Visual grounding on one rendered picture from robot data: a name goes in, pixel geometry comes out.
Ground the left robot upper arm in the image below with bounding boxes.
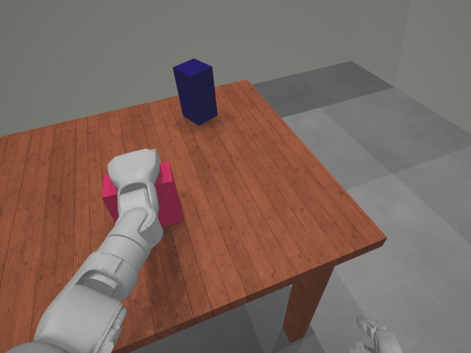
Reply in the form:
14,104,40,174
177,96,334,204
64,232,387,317
5,283,127,353

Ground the left robot forearm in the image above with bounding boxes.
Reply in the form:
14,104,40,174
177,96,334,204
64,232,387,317
34,179,163,341

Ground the right robot hand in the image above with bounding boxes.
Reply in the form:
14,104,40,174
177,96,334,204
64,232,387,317
350,316,403,353

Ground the left robot hand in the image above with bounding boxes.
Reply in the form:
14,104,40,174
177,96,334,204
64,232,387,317
107,149,161,217

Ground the sponge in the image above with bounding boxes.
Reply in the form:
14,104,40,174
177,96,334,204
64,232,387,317
102,161,184,227

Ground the table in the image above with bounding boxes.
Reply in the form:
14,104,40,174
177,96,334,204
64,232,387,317
0,79,387,353

